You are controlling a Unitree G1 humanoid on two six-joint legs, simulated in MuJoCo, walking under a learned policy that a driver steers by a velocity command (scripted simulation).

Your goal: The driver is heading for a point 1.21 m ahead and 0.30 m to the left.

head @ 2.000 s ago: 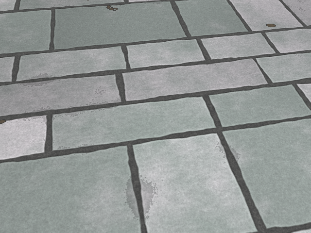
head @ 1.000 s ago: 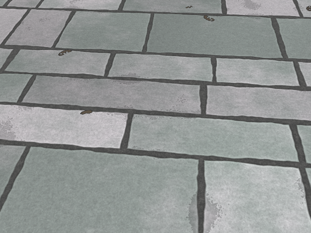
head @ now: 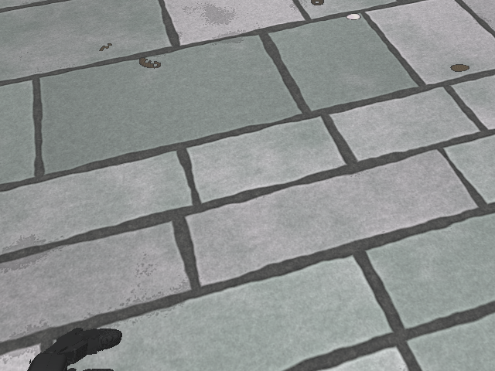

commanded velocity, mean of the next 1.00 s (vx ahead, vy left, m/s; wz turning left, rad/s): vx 0.50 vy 0.00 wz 0.44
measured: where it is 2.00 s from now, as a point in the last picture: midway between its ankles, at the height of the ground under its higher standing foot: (154, 200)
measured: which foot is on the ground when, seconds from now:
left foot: up 0.00-0.44, down 0.46-0.98, up 1.00-1.00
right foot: down 0.00-0.44, up 0.46-0.94, down 0.96-1.00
